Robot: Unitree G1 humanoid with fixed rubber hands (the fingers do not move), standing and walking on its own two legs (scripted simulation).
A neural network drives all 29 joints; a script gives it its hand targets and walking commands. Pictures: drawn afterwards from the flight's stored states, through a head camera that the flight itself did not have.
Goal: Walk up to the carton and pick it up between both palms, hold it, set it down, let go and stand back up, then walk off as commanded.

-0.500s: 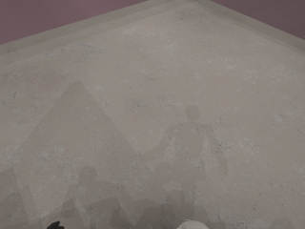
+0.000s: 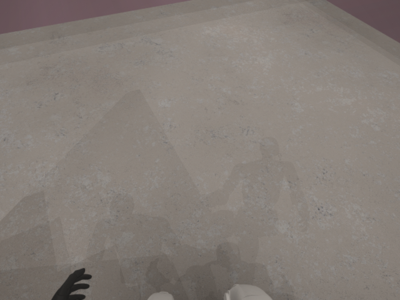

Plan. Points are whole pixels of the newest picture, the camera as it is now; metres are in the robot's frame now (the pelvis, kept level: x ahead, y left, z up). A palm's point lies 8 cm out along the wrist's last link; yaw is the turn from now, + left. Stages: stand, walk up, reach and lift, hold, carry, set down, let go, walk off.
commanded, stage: walk up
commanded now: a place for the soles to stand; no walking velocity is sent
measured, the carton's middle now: out of the picture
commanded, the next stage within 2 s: none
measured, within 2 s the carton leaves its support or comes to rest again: neither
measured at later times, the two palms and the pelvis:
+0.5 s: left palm out of the picture +0.11 +0.27 -0.11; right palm (360, 292) +0.14 -0.31 -0.10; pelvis +0.03 -0.02 +0.00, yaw +11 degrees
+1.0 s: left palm out of the picture +0.04 +0.20 -0.07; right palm (360, 246) +0.23 -0.35 -0.10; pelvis +0.05 -0.11 +0.02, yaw +26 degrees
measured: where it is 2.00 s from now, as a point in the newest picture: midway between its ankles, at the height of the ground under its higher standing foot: outside the picture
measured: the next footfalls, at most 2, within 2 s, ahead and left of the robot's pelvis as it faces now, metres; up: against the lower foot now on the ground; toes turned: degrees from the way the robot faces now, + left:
right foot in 0.06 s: +0.07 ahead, -0.08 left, +0.00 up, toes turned -2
left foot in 0.52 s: +0.07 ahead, +0.16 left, +0.00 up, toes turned +5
